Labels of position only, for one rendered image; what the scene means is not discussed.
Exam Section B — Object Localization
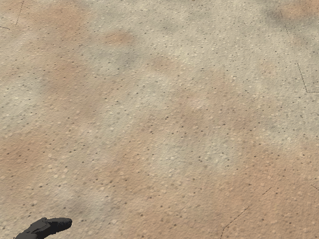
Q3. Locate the left robot hand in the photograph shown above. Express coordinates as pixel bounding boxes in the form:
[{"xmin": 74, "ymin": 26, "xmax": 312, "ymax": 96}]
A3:
[{"xmin": 13, "ymin": 217, "xmax": 72, "ymax": 239}]

